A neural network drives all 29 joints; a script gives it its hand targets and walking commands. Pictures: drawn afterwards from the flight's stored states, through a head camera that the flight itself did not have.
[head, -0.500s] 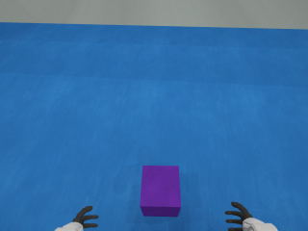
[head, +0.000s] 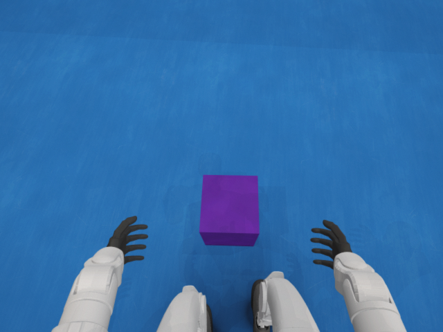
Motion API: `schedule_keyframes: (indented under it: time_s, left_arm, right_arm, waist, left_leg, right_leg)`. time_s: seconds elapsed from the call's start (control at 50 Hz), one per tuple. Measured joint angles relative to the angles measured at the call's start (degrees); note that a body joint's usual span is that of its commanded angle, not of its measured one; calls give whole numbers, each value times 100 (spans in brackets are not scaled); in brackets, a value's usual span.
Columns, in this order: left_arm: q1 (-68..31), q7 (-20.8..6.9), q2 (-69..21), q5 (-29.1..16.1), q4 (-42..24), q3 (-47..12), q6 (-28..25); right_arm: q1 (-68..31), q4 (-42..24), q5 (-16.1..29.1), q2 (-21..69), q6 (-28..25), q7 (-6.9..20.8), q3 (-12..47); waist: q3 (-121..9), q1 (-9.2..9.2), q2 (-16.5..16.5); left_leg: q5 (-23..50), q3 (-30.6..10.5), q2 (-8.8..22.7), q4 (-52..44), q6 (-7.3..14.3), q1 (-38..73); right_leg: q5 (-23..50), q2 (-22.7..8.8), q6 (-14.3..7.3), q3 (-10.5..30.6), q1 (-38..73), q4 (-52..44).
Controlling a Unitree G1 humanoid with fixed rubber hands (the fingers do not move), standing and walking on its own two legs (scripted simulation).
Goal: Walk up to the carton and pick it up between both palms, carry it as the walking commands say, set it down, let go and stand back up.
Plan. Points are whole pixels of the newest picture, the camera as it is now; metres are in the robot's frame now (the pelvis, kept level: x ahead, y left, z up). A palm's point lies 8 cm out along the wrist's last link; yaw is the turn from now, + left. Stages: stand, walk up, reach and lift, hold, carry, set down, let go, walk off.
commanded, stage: reach and lift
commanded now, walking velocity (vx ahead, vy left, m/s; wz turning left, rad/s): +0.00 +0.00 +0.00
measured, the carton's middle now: (229, 212) +0.49 -0.01 -0.58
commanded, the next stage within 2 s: none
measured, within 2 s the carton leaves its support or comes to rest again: neither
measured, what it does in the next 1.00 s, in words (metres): stands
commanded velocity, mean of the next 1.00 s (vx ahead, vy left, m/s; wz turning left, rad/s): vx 0.00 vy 0.00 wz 0.00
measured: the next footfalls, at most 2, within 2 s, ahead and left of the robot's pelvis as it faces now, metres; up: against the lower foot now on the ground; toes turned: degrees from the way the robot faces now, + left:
none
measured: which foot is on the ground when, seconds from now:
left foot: down 0.00-1.00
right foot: down 0.00-1.00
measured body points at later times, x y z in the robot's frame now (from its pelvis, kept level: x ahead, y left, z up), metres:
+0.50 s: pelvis -0.02 -0.01 -0.03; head +0.23 -0.02 +0.34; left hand +0.45 +0.20 -0.13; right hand +0.42 -0.21 -0.14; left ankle +0.03 +0.11 -0.67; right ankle +0.11 -0.11 -0.67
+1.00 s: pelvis +0.00 +0.00 -0.05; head +0.32 +0.02 +0.27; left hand +0.53 +0.20 -0.17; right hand +0.50 -0.19 -0.17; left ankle +0.03 +0.11 -0.67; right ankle +0.11 -0.11 -0.67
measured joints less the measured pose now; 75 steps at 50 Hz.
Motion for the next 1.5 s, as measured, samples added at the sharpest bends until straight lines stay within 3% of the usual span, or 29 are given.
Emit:
schedule_keyframes:
  time_s: [0.26,0.56,0.76,1.0,1.18,1.5]
  left_arm:
    - [-2601,67,290,-130,1334,343,-211]
    - [-4074,136,691,-274,2332,666,-1498]
    - [-4717,137,812,-307,2505,779,-2095]
    - [-4890,223,566,152,2137,916,-2157]
    - [-5095,443,460,184,2207,847,-2006]
    - [-5453,810,747,-607,2112,185,-1885]
  right_arm:
    - [-2559,1200,87,-115,-160,-300,-401]
    - [-3947,1845,75,-239,-1405,-496,-640]
    - [-4545,2035,58,-225,-2085,-433,-970]
    - [-4693,1980,-287,-158,-2404,-74,-1614]
    - [-4992,2484,-294,-318,-2488,-10,-1893]
    - [-5399,2462,564,-646,-2338,-356,-1109]
  waist:
    - [325,-103,-33]
    - [-104,-242,-15]
    - [-397,-269,-60]
    - [-700,-313,-65]
    - [-838,-261,-58]
    - [-517,-242,-130]
  left_leg:
    - [267,11,-36,332,7,-1133]
    - [337,3,-98,354,-33,-2529]
    - [339,-117,-113,332,-73,-3319]
    - [410,-301,-210,383,-56,-4014]
    - [-71,-277,-228,1660,-36,-5019]
    - [-829,-219,-139,4082,-38,-6749]
  right_leg:
    - [302,-23,-37,49,-1081,235]
    - [318,-73,-58,70,-2502,341]
    - [301,-86,-75,-37,-3228,283]
    - [331,-7,82,96,-3792,241]
    - [-102,-48,123,151,-4824,1503]
    - [-679,-18,65,225,-6681,3870]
